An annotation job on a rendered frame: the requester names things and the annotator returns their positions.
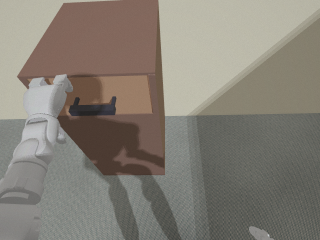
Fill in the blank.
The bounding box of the cabinet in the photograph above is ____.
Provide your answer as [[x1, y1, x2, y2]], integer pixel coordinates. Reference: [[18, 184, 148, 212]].
[[17, 0, 165, 176]]

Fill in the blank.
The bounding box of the handle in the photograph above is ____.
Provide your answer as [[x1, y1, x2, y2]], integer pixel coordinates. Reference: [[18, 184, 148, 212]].
[[68, 96, 117, 116]]

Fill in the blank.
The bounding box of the robot right hand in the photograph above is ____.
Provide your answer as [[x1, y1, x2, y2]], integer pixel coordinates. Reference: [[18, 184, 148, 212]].
[[249, 226, 274, 240]]

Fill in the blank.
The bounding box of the drawer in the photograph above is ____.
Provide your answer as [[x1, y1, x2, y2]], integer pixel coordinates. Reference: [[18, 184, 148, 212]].
[[28, 75, 153, 115]]

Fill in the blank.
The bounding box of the robot left hand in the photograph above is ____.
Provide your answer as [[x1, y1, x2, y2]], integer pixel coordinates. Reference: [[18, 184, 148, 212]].
[[23, 74, 73, 144]]

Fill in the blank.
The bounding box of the left robot forearm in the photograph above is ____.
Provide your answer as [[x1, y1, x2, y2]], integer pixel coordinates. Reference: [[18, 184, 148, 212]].
[[0, 114, 58, 205]]

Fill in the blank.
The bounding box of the robot left upper arm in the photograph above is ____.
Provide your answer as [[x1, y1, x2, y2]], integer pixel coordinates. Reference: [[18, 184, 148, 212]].
[[0, 203, 43, 240]]

